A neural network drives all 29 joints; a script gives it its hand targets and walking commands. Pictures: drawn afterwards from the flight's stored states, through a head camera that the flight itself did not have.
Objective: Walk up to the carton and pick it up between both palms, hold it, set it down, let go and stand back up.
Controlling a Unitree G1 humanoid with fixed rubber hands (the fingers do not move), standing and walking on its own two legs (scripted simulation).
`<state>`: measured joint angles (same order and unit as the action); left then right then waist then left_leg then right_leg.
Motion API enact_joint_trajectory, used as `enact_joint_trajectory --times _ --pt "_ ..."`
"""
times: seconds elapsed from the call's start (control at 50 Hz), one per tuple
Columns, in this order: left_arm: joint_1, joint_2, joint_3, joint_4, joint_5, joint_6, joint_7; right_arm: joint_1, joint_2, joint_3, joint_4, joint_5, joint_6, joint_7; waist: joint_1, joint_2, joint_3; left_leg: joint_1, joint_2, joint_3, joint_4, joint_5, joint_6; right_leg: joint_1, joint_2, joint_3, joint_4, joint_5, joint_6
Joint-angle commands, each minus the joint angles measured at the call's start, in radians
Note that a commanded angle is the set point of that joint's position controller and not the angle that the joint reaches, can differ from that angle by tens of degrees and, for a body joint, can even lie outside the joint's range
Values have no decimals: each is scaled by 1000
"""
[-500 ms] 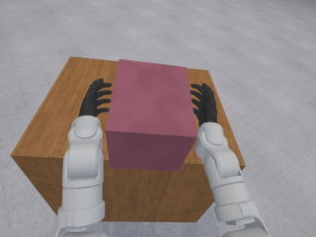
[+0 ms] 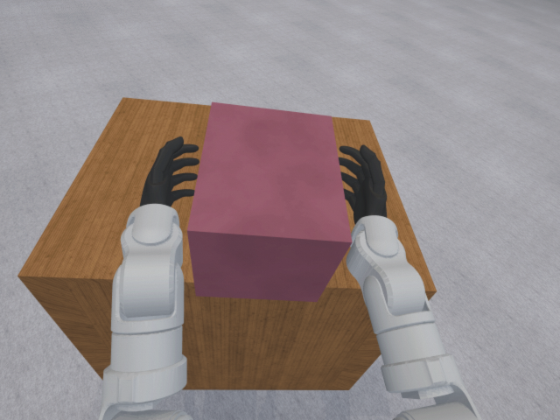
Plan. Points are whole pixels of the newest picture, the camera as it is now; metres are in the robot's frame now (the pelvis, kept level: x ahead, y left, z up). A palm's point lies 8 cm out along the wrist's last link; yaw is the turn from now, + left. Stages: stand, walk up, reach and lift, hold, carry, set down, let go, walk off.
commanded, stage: hold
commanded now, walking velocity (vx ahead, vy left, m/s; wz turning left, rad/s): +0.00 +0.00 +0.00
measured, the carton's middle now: (265, 203) +0.39 +0.00 +0.13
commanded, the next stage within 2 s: set down in 1.40 s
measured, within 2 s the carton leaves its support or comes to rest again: neither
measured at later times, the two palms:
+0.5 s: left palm (156, 204) +0.35 +0.14 +0.17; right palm (363, 208) +0.35 -0.12 +0.17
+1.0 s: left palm (159, 202) +0.35 +0.13 +0.17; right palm (366, 209) +0.35 -0.13 +0.16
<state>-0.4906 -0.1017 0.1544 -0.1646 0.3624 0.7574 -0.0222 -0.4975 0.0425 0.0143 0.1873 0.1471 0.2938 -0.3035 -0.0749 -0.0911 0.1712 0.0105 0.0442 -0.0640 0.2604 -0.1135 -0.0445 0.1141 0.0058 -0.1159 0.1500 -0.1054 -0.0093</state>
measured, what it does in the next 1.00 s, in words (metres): stands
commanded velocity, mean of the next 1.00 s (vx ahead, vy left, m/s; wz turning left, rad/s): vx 0.00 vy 0.00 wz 0.00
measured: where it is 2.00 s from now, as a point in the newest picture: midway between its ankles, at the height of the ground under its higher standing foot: outside the picture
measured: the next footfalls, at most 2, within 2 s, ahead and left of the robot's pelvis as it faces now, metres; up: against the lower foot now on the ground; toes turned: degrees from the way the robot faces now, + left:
none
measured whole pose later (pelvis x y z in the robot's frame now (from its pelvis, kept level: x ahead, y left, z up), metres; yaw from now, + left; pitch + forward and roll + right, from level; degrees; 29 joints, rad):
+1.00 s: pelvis +0.00 +0.00 +0.00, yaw +0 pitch -9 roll -1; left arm -0.49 -0.10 0.15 -0.17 0.36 0.77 -0.03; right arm -0.50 0.05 0.02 0.19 0.15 0.30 -0.31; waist -0.07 -0.10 0.17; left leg 0.01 0.05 -0.06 0.26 -0.11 -0.05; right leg 0.11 0.01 -0.11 0.15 -0.11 -0.01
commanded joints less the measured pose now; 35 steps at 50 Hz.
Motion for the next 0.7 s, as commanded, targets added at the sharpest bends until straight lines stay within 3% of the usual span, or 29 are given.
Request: enact_joint_trajectory --times 0.0,0.06,0.22,0.34,0.38,0.46,0.58,0.68 --pt "-508 -381 -443 -136 -166 -62 -127 -587 326 347 -234 53 -41 78 -2 99 -501 139 -88 96 17 338 -13 67 52 -24 9 221 48" --pt "-496 -377 -427 -111 -164 -53 -126 -572 324 323 -192 43 -36 80 -10 91 -471 132 -85 102 4 286 -11 58 48 -23 4 175 49" --pt "-521 -387 -454 -134 -169 -57 -118 -587 325 313 -186 43 -40 84 -16 136 -475 145 -83 103 14 309 -23 46 49 -25 2 162 40" --pt "-520 -374 -413 -82 -160 -54 -121 -613 324 296 -188 32 -44 87 -4 98 -482 114 -86 110 2 225 -8 51 48 -29 4 115 49" --pt "-516 -382 -431 -121 -168 -63 -122 -595 327 304 -198 35 -49 85 -18 108 -505 144 -85 105 12 288 -9 60 48 -25 7 173 45" --pt "-527 -385 -449 -137 -170 -72 -122 -595 336 313 -208 41 -48 82 -16 136 -519 159 -86 106 20 319 -15 48 49 -25 8 189 43" --pt "-516 -381 -441 -102 -165 -66 -119 -594 322 300 -183 26 -44 92 -17 124 -475 120 -85 103 2 255 -18 38 51 -33 1 119 43" --pt "-494 -391 -435 -122 -170 -63 -121 -584 332 328 -211 45 -45 83 -5 105 -503 150 -83 95 25 351 -15 67 50 -20 6 213 45"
